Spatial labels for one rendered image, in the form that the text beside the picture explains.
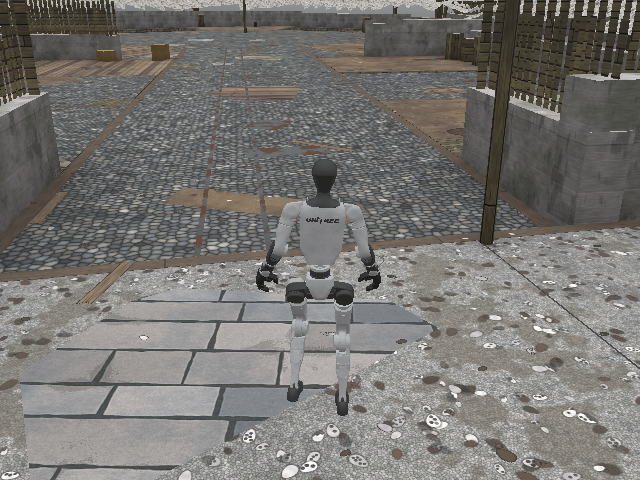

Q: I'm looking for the robot right upper arm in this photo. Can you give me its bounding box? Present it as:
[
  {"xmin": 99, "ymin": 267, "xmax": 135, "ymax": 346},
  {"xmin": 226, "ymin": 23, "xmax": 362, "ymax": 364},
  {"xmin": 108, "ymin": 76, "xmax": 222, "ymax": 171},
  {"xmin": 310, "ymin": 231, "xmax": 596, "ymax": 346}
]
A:
[{"xmin": 344, "ymin": 203, "xmax": 371, "ymax": 259}]

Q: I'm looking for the robot left forearm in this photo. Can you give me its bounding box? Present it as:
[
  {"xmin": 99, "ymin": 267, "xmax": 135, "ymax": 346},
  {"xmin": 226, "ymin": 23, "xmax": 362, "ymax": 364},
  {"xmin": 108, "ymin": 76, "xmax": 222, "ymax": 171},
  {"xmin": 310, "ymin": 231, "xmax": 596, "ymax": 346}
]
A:
[{"xmin": 259, "ymin": 240, "xmax": 281, "ymax": 277}]

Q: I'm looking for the robot left upper arm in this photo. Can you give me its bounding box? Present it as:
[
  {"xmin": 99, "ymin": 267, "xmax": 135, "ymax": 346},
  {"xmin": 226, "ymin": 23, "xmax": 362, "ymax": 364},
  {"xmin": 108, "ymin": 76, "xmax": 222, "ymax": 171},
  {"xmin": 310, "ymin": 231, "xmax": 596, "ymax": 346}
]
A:
[{"xmin": 272, "ymin": 201, "xmax": 302, "ymax": 257}]

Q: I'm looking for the right robot hand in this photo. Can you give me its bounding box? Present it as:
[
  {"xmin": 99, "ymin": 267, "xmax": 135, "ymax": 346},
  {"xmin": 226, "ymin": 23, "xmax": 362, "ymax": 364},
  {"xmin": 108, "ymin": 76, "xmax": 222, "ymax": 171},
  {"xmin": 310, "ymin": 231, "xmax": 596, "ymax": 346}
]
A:
[{"xmin": 358, "ymin": 272, "xmax": 381, "ymax": 291}]

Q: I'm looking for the left robot hand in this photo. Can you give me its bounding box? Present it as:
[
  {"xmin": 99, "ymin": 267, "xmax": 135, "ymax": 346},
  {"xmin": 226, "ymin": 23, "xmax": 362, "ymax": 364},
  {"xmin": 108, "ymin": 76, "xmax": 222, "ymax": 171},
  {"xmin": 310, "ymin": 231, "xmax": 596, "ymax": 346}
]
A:
[{"xmin": 256, "ymin": 268, "xmax": 278, "ymax": 292}]

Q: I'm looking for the left robot foot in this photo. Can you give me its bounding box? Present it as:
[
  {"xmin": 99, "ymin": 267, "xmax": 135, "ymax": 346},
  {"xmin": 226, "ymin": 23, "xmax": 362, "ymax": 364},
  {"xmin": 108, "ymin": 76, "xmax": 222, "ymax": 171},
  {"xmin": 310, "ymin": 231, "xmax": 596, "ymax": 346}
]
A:
[{"xmin": 287, "ymin": 380, "xmax": 303, "ymax": 402}]

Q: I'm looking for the robot right forearm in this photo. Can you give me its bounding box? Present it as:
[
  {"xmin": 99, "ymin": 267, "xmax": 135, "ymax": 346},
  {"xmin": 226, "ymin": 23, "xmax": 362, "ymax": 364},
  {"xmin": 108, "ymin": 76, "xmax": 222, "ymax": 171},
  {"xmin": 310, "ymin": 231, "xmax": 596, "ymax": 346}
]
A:
[{"xmin": 361, "ymin": 243, "xmax": 379, "ymax": 276}]

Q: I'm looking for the robot right thigh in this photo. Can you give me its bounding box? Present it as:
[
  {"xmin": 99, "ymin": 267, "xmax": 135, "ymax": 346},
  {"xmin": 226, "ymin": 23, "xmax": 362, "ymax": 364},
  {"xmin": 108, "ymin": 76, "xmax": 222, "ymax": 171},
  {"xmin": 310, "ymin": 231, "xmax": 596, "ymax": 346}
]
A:
[{"xmin": 333, "ymin": 280, "xmax": 354, "ymax": 352}]

